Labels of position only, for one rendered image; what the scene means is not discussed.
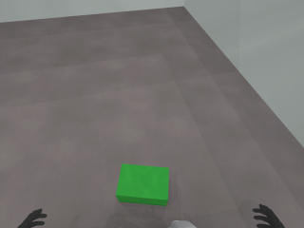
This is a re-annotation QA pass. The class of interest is carton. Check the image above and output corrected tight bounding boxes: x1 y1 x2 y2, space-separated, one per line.
116 163 169 206

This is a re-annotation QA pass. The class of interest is robot left hand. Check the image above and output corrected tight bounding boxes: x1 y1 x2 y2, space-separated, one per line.
17 208 48 228

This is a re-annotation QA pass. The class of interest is robot right hand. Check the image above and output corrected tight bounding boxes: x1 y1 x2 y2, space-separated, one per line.
253 204 285 228

